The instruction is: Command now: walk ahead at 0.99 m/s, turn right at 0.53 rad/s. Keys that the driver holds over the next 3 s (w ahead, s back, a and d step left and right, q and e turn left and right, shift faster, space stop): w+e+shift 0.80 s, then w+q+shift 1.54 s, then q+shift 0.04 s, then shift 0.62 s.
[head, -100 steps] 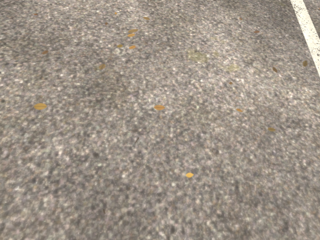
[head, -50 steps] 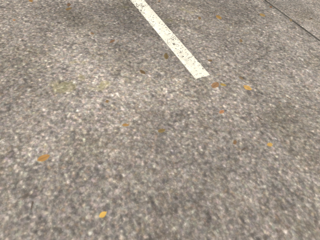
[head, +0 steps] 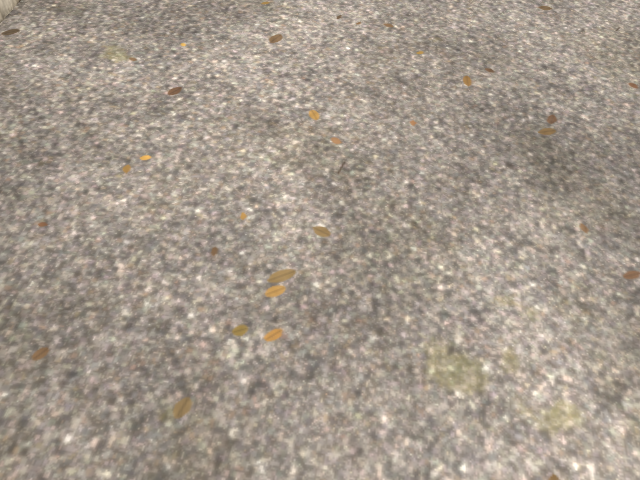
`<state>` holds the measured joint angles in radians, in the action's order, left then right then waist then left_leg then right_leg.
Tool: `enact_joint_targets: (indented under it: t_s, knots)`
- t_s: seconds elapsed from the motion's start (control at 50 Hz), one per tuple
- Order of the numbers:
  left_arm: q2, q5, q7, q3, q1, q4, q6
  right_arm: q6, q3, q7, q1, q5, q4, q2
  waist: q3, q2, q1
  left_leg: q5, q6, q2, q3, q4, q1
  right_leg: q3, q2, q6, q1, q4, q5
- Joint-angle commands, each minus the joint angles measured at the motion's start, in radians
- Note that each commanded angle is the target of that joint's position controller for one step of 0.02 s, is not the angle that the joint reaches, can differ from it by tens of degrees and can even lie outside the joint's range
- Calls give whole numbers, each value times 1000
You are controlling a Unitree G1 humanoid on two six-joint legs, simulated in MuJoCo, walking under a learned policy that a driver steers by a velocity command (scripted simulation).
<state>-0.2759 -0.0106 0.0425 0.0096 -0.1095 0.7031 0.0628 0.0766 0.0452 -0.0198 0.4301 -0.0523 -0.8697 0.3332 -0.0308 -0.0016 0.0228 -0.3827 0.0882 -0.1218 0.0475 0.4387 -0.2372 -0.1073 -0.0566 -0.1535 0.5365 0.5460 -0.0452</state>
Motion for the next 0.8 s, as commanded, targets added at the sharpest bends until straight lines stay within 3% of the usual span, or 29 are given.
enact_joint_targets:
  t_s: [0.02, 0.04, 0.06, 0.08, 0.12, 0.14, 0.18, 0.22, 0.28, 0.32, 0.36, 0.38, 0.4, 0.42, 0.44, 0.46, 0.48, 0.5, 0.52, 0.54, 0.58, 0.62, 0.66, 0.68, 0.72, 0.76, 0.78, 0.8]
  knots:
    - [-317, -22, -29, -121, -483, 115, -28, 27, -2, 11, -58, 30, 168, -5, 265, 393, -119, -69, -124, -28, -20, 1248, 947, 733, 297, -282, -989, -41, -225]
    - [-269, -7, -17, -126, -385, 67, -28, 47, -20, 7, -100, 19, 199, 54, 327, 168, -151, -25, -90, 18, -166, 1249, 1072, 979, 336, -331, -983, -227, -365]
    - [-216, -1, -21, -116, -347, 70, -24, 59, -24, 12, -192, 14, 213, 82, 195, 17, -130, 61, -77, 95, -206, 1147, 1074, 876, 325, -284, -830, -274, -428]
    - [-152, 2, -23, -102, -335, 91, -24, 65, -32, 18, -224, 7, 225, 81, 81, -86, -82, 102, -61, 139, -179, 1011, 1011, 782, 283, -229, -628, -312, -383]
    - [-130, -1, -36, -86, -310, 111, -6, 28, -46, 27, -246, -29, 250, 54, -25, -90, -5, 73, -83, 181, -157, 889, 924, 625, 173, -175, -380, -337, -280]
    - [-140, 0, -34, -85, -304, 111, 5, 5, -54, 31, -234, -34, 257, 42, -44, -59, 18, 57, -95, 198, -140, 822, 903, 581, 139, -172, -300, -353, -267]
    - [-180, 4, -28, -98, -294, 101, 22, -10, -68, 39, -321, -31, 306, 35, -89, -26, 12, 106, -121, 214, -82, 635, 857, 519, 92, -180, -159, -413, -200]
    - [-181, 9, -28, -105, -301, 97, 27, -3, -80, 49, -448, -7, 352, 20, -118, 0, -30, 288, -143, 209, -48, 412, 789, 482, 56, -150, -97, -445, -92]
    - [-197, 28, -19, -119, -362, 115, 30, 2, -84, 49, -522, 16, 372, 3, -62, 35, -101, 519, -130, 161, -24, 211, 680, 476, 56, -87, -201, -411, 185]
    - [-212, 24, -26, -127, -382, 123, 25, 6, -76, 42, -541, 20, 381, 21, -31, 51, -120, 506, -114, 139, -37, 129, 667, 489, 72, -62, -335, -345, 306]
    - [-235, 18, -37, -134, -370, 121, 22, 13, -56, 28, -461, 17, 359, 63, 46, 50, -79, 410, -96, 94, -45, 59, 526, 493, 72, -18, -423, -187, 530]
    - [-270, 9, -36, -141, -349, 118, 22, 18, -35, 15, -330, 24, 324, 106, 138, 52, -10, 321, -85, 80, -52, 66, 376, 487, 66, 4, -436, -16, 613]
    - [-282, 4, -32, -144, -284, 101, 29, 23, -12, -1, -130, 23, 274, 146, 230, 51, 109, 261, -70, 137, -88, 85, 150, 474, 35, 22, -335, 214, 537]
    - [-179, -2, -33, -116, -252, 72, 43, 25, 22, -25, 105, -1, 238, 221, 370, -50, 193, -90, -40, 341, -275, 102, -86, 401, -10, 17, -190, 536, 194]
    - [-43, 54, -34, -76, -366, 11, 39, 21, 38, -19, 48, -28, 244, 283, 530, -414, 67, -293, 72, 638, -854, -90, -292, 286, -110, 54, 99, 839, -456]
    - [-121, 27, -45, -73, -322, 32, 18, 6, 47, -12, -42, -17, 252, 221, 416, -281, 65, -448, 88, 597, -898, -150, -181, 237, -3, 37, 241, 902, -359]
    - [-158, 4, -39, -82, -214, 36, 6, 4, 24, -9, -103, -9, 257, 116, 256, -137, 81, -358, 66, 534, -698, -146, -39, 212, 47, 39, 262, 862, -271]
    - [-151, -7, -27, -84, -160, 28, -3, 3, 13, -4, -113, -10, 232, 68, 147, -43, 69, -153, 53, 494, -547, -156, 94, 196, 78, 45, 244, 818, -239]
    - [-130, -22, -10, -82, -109, 8, -13, 8, 9, -5, -90, -9, 199, 57, 90, -39, 56, -14, 37, 455, -426, -171, 170, 199, 108, 46, 235, 788, -239]
    - [-100, -27, 5, -75, -109, -5, -29, 16, 6, -3, -66, -5, 168, 43, 54, -78, 34, 66, 28, 443, -347, -184, 228, 192, 124, 53, 228, 784, -246]
    - [-52, -26, 19, -58, -51, -49, -55, 35, -1, 13, -38, 23, 118, 3, 11, -89, 5, 214, 2, 429, -219, -218, 265, 180, 158, 54, 275, 773, -243]
    - [-42, -28, 33, -44, 17, -107, -62, 49, 0, 22, -60, 33, 101, 7, -14, -94, -24, 380, -14, 413, -84, -257, 311, 153, 166, 56, 289, 721, -159]
    - [-49, -23, 45, -36, 71, -143, -62, 59, 3, 21, -108, 29, 95, 22, -51, -92, -55, 462, -34, 367, 56, -298, 374, 120, 160, 57, 244, 590, -36]
    - [-57, -18, 51, -34, 89, -139, -64, 59, 3, 20, -108, 28, 86, 25, -55, -63, -51, 510, -47, 319, 132, -313, 380, 74, 135, 51, 199, 524, 16]
    - [-50, -21, 64, -21, 167, -170, -61, 64, 11, 19, -76, 27, 68, 69, -118, -38, -48, 709, -58, 333, 205, -328, 386, -12, 118, 21, 117, 331, 57]
    - [-70, -21, 61, -27, 166, -151, -54, 54, 21, 11, -19, 28, 57, 115, -80, -44, -49, 1105, -73, 323, 241, -241, 289, -93, 31, -13, 1, 247, 51]
    - [-89, -21, 56, -33, 113, -134, -50, 42, 29, 1, -7, 27, 59, 150, -36, -76, -86, 1302, -77, 343, 242, -141, 240, -103, -5, -29, -69, 230, 10]
    - [-118, -19, 48, -47, 1, -102, -46, 24, 38, -6, -19, 25, 65, 186, 36, -95, -153, 1414, -77, 364, 235, 27, 228, -92, -36, -47, -200, 221, -34]
